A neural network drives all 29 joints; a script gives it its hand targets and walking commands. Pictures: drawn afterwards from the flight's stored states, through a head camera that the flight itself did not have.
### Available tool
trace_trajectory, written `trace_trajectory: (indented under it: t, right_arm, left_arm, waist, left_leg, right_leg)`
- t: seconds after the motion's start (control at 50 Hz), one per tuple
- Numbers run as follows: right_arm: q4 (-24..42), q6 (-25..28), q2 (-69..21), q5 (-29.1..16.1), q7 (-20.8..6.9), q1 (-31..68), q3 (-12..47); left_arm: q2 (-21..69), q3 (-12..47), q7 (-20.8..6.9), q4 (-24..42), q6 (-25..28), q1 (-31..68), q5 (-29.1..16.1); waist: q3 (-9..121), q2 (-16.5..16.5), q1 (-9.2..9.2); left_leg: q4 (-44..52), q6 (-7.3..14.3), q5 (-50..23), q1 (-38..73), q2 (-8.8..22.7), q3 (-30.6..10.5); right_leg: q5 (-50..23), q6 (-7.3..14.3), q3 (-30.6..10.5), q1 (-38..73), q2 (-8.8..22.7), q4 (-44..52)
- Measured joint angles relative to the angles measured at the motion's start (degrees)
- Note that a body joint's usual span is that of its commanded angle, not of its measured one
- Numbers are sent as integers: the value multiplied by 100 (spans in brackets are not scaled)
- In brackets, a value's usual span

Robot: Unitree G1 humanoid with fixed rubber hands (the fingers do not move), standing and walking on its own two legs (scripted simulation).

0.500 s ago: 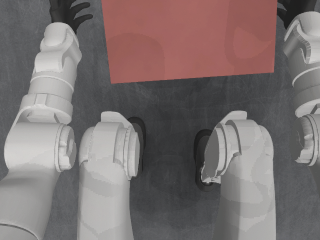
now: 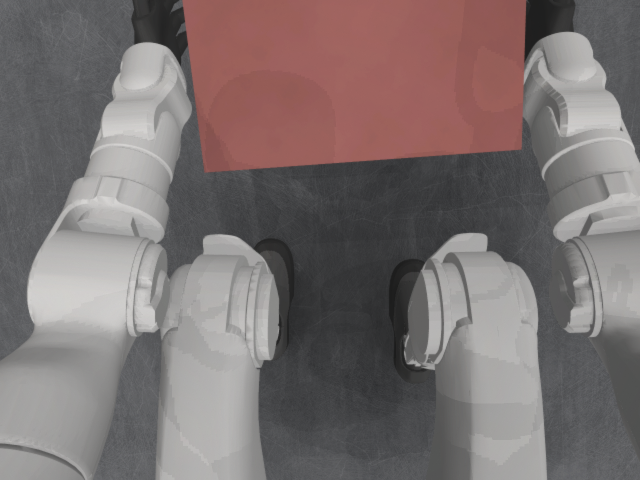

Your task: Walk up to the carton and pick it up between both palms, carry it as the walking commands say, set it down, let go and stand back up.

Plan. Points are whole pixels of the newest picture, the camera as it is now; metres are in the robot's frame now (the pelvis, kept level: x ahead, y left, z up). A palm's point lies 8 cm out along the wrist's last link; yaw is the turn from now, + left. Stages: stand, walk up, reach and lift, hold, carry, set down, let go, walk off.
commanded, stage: reach and lift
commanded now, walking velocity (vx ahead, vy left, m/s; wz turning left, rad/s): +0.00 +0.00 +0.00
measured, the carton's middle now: (349, 67) +0.50 -0.01 -0.23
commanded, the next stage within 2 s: none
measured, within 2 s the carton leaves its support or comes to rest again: leaves its support in 0.64 s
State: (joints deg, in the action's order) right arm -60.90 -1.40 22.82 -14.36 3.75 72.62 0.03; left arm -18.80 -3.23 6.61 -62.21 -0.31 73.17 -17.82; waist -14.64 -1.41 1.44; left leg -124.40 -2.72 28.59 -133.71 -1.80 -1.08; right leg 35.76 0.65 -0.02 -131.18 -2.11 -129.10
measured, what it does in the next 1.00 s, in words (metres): stands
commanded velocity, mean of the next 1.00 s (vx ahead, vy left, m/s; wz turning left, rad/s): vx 0.00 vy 0.00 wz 0.00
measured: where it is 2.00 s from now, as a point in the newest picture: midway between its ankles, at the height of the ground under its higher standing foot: (340, 329)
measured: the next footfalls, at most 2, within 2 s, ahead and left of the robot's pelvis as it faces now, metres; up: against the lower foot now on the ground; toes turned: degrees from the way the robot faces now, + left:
none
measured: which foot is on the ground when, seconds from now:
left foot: down 0.00-1.00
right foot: down 0.00-1.00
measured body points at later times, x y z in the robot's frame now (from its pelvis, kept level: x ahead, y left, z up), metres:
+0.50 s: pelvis +0.00 +0.01 +0.00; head +0.34 -0.02 +0.28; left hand +0.53 +0.19 -0.16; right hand +0.53 -0.19 -0.17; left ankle +0.13 +0.13 -0.33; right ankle +0.10 -0.11 -0.33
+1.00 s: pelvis -0.02 +0.00 +0.01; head +0.33 -0.02 +0.27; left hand +0.52 +0.19 -0.14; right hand +0.53 -0.18 -0.15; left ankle +0.13 +0.13 -0.32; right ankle +0.10 -0.11 -0.33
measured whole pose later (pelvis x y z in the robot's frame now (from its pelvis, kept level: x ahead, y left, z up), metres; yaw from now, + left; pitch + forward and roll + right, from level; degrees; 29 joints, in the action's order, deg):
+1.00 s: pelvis -0.02 +0.00 +0.01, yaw -1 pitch +26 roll +2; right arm -49.3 -12.1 23.8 -13.2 5.2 76.4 -2.9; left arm -17.8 -13.7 7.3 -47.1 -11.8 74.8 -14.1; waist -30.1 -1.0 2.5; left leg -124.8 -4.9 28.2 -122.6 -4.6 -2.5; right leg 33.6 -0.2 -0.5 -121.1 -4.2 -129.0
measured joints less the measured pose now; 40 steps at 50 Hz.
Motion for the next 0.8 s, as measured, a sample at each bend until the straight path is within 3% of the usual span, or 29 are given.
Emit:
trace_trajectory:
  t: [0.2,0.4,0.5,0.72,0.8]
  right_arm:
    - [-106,83,35,-165,114,76,275]
    - [-503,91,55,-276,-13,286,291]
    - [-614,-20,34,-124,-60,327,246]
    - [-30,-342,16,-36,24,-29,130]
    - [366,-470,35,-151,141,-21,99]
  left_arm:
    - [32,-3,78,-109,122,20,-85]
    - [113,-313,-6,-249,22,135,24]
    - [161,-481,-22,-291,-97,118,105]
    - [221,-536,26,93,-359,-81,210]
    - [100,-448,68,558,-560,-72,132]
  waist:
    - [69,-14,25]
    - [63,14,30]
    - [118,5,22]
    - [56,33,99]
    - [-504,59,73]
  left_leg:
    - [94,29,-44,-53,20,24]
    - [72,53,-50,-37,16,43]
    - [-31,59,-20,-56,2,48]
    - [-145,-49,29,60,-51,-20]
    - [-142,-124,27,446,-110,-58]
  right_leg:
    - [-111,-67,-55,-89,-69,124]
    - [-137,-112,-90,-78,-98,117]
    - [-104,-128,-99,-88,-104,20]
    - [-116,-93,-72,-25,-166,-89]
    - [-141,-70,-66,330,-192,-98]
